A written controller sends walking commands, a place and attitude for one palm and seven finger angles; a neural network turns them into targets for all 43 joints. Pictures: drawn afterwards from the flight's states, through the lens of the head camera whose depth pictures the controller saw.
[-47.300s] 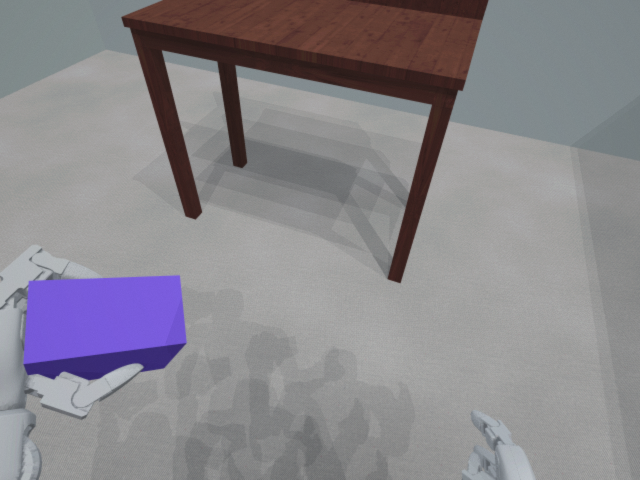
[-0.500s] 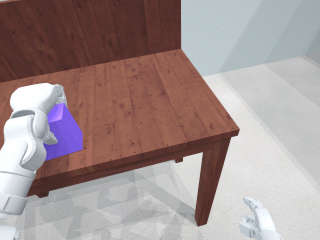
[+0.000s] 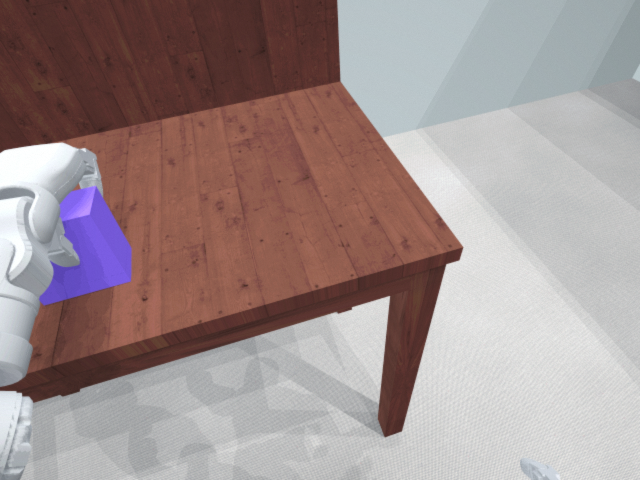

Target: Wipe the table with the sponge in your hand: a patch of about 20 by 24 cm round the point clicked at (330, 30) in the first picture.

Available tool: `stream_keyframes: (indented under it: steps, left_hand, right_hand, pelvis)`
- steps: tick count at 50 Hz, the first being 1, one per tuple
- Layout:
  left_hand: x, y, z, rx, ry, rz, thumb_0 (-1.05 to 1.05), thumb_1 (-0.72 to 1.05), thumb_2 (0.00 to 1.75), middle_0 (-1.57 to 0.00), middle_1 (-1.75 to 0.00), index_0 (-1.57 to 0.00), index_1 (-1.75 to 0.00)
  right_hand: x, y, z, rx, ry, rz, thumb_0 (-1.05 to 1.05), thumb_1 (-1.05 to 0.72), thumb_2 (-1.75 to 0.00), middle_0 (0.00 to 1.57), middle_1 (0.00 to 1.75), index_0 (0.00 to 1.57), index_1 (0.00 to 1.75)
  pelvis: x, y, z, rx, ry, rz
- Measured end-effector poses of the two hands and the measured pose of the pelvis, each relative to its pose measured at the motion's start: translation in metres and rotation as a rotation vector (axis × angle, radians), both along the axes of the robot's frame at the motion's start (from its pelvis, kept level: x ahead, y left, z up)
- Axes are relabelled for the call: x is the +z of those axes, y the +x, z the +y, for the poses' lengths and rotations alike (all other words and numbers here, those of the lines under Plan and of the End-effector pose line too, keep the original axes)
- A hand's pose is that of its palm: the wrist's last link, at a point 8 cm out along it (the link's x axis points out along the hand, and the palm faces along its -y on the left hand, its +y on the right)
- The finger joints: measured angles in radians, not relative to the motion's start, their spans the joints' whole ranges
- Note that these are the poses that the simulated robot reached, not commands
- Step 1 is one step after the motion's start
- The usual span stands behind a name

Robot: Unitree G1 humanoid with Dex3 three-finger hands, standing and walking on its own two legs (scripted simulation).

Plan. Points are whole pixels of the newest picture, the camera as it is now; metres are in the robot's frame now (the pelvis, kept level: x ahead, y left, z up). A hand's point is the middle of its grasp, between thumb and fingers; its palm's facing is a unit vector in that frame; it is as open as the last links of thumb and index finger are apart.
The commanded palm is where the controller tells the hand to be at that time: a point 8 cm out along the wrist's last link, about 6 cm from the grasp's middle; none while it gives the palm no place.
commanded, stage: wipe forward along the first lane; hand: left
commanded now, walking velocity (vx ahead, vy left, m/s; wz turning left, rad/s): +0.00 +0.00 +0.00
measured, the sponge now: (77, 256) +0.34 +0.36 +0.11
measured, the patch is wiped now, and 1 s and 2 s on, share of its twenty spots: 0.20 0.25 0.40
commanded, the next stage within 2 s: slide across to the middle lane in 1.14 s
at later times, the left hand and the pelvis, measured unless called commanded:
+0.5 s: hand (61, 185) +0.40 +0.37 +0.18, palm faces -0.15 +0.06 -0.99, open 10.7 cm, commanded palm +0.41 +0.37 +0.20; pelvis +0.00 +0.01 +0.00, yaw +0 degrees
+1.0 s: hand (65, 167) +0.45 +0.39 +0.18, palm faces -0.17 +0.08 -0.98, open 10.7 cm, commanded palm +0.45 +0.39 +0.20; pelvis +0.01 +0.03 +0.00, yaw -1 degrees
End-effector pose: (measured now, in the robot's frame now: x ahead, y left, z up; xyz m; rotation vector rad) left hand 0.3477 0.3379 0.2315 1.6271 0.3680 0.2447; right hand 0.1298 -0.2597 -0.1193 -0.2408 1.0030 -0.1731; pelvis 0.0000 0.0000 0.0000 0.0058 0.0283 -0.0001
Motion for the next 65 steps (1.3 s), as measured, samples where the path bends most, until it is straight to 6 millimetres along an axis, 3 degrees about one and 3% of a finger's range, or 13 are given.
stream_keyframes:
  steps: [14,33,65]
  left_hand:
    - [0.001,0.025,0.015,0.026,0.001,0.034,0.00,-0.61,0.96,-0.76,-1.42,-0.74,-1.40]
    - [0.001,0.060,0.032,-0.004,0.007,0.060,0.00,-0.61,0.96,-0.76,-1.41,-0.75,-1.40]
    - [-0.001,0.103,0.052,-0.024,0.015,0.087,0.00,-0.61,0.97,-0.77,-1.41,-0.75,-1.40]
  right_hand:
    - [-0.002,-0.027,-0.005,-0.047,-0.017,0.068,0.01,-0.90,-0.90,0.20,0.30,0.20,0.30]
    - [-0.006,-0.080,-0.006,-0.135,-0.041,0.219,0.00,-0.90,-0.90,0.20,0.30,0.20,0.30]
    - [-0.002,-0.075,0.015,-0.152,-0.046,0.296,0.00,-0.90,-0.90,0.20,0.30,0.20,0.30]
  pelvis:
    - [-0.001,-0.005,0.001,0.000,-0.005,0.041]
    - [-0.001,0.002,0.013,-0.011,-0.015,0.104]
    - [0.000,0.024,0.035,-0.012,-0.028,0.159]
